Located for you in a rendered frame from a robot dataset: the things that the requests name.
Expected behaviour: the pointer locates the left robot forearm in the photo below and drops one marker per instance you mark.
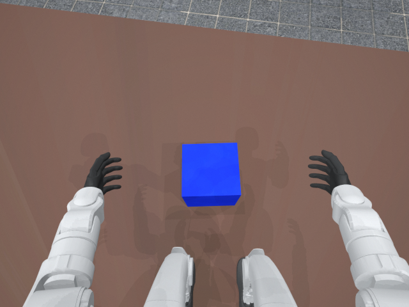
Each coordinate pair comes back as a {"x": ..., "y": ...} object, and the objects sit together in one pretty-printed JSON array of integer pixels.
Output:
[{"x": 70, "y": 261}]

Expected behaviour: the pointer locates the robot left upper arm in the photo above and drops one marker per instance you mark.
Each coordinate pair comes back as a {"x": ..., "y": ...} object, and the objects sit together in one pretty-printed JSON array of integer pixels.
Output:
[{"x": 62, "y": 297}]

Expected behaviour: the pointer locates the right robot forearm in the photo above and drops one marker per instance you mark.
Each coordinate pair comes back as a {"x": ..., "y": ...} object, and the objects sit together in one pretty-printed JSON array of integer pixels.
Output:
[{"x": 375, "y": 262}]

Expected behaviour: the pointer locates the carton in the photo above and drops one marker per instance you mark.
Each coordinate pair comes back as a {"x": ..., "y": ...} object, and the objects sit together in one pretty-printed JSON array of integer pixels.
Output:
[{"x": 210, "y": 174}]

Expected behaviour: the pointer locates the robot left thigh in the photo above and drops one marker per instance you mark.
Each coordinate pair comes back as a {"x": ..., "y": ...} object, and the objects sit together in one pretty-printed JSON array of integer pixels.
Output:
[{"x": 169, "y": 286}]

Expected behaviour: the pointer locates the robot right upper arm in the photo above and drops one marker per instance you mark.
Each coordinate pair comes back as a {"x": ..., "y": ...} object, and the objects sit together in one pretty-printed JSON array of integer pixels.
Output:
[{"x": 382, "y": 297}]

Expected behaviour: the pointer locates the robot left hand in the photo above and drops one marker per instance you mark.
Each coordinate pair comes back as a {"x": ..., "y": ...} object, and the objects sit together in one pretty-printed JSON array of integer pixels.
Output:
[{"x": 96, "y": 177}]

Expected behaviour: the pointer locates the robot right hand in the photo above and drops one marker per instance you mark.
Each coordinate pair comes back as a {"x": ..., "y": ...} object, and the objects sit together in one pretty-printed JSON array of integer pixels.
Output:
[{"x": 335, "y": 170}]

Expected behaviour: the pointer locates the right robot foot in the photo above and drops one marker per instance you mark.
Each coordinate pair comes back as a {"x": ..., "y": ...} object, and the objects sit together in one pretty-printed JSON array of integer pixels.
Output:
[{"x": 239, "y": 281}]

